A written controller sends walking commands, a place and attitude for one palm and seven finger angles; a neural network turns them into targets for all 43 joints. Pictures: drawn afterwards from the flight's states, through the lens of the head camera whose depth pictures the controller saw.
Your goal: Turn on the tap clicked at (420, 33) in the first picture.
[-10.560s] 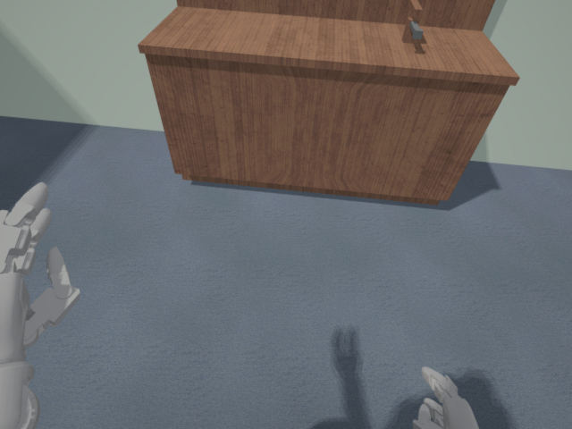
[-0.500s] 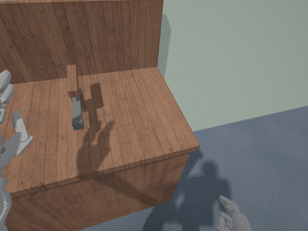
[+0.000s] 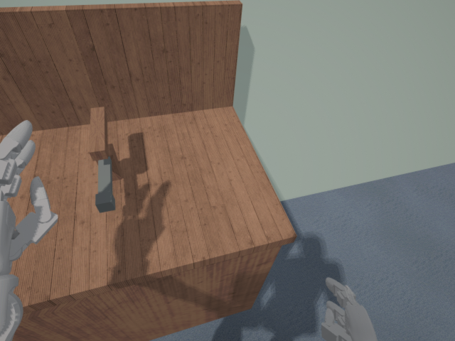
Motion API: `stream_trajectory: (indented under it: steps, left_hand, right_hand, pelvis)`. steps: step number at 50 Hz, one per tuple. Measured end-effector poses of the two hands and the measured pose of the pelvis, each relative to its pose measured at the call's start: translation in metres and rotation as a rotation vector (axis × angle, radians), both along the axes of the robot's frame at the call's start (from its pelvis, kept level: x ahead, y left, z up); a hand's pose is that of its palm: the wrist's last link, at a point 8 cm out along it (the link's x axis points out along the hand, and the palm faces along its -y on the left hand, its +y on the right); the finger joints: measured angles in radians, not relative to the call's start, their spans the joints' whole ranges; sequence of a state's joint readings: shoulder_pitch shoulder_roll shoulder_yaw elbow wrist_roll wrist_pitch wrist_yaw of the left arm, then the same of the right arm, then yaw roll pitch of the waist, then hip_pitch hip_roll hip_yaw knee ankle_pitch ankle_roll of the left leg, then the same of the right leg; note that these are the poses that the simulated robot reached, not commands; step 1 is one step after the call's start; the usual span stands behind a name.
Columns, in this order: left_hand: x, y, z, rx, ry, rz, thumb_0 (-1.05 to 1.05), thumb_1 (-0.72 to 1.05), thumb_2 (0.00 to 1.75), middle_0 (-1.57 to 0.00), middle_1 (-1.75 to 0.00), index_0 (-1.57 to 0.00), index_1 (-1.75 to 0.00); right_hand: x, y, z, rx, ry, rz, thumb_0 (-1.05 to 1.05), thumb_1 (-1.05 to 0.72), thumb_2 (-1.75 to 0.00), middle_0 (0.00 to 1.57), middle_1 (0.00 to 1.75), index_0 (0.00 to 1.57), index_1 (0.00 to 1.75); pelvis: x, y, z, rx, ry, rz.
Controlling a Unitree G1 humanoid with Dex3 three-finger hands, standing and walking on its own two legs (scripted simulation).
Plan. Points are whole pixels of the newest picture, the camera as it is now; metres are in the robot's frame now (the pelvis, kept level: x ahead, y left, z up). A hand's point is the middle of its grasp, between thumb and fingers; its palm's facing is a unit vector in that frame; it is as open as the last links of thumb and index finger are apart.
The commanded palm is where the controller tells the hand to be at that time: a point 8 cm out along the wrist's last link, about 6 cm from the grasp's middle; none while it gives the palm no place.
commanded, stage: come to a stop and stand still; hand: left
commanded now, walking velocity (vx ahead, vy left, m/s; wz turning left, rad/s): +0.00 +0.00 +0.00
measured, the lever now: (105, 202) +0.34 +0.26 +0.03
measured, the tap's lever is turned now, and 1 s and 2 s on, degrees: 0 0 0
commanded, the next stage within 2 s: look again from close up in 0.52 s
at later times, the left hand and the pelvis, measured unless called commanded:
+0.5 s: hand (71, 212) +0.24 +0.24 +0.16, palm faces +0.40 -0.84 -0.37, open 7.4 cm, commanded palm +0.18 +0.26 +0.17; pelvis +0.02 -0.02 +0.00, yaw +0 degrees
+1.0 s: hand (59, 225) +0.22 +0.24 +0.15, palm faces +0.38 -0.85 -0.36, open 7.4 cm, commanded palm +0.16 +0.28 +0.17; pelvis +0.00 +0.00 +0.00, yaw +0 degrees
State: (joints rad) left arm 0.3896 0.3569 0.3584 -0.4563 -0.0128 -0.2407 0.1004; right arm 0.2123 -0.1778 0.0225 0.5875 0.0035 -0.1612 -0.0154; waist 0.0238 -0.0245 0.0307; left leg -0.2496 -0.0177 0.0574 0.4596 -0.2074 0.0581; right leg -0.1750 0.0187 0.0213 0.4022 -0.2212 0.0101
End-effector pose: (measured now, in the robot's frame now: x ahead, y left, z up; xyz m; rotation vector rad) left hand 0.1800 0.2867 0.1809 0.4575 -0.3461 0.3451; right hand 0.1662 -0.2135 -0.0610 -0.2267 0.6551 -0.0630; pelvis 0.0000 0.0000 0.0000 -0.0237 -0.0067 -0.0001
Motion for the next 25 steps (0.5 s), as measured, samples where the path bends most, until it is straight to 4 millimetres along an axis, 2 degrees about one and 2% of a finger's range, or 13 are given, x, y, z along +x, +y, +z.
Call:
stream_trajectory:
  steps: [6, 10, 18, 25]
  left_hand:
    - [0.018, -0.003, -0.014, -0.030, 0.089, 0.010, 0.01, 0.89, 0.90, -0.21, -0.30, -0.21, -0.30]
    - [0.023, -0.010, -0.014, -0.039, 0.094, 0.000, 0.01, 0.89, 0.90, -0.22, -0.30, -0.21, -0.30]
    - [0.021, -0.016, 0.001, -0.006, 0.056, -0.001, 0.01, 0.89, 0.90, -0.22, -0.30, -0.21, -0.30]
    - [0.014, -0.012, -0.010, -0.048, 0.107, 0.048, 0.01, 0.89, 0.90, -0.21, -0.30, -0.21, -0.30]
  right_hand:
    - [0.012, -0.012, -0.003, -0.007, 0.030, -0.029, 0.01, -0.90, -0.90, 0.20, 0.30, 0.20, 0.30]
    - [0.019, -0.020, -0.002, -0.021, 0.038, -0.042, 0.01, -0.90, -0.90, 0.20, 0.30, 0.20, 0.30]
    - [0.031, -0.028, 0.001, -0.019, 0.018, -0.058, 0.01, -0.90, -0.90, 0.20, 0.30, 0.20, 0.30]
    - [0.028, -0.028, -0.001, -0.005, 0.022, -0.057, 0.01, -0.90, -0.90, 0.20, 0.30, 0.20, 0.30]
  pelvis:
    - [0.014, -0.006, 0.001, 0.002, 0.011, -0.001]
    - [0.020, -0.009, 0.001, 0.004, 0.012, 0.001]
    - [0.026, -0.014, 0.001, 0.006, 0.008, 0.004]
    - [0.023, -0.017, 0.002, 0.005, 0.004, 0.005]
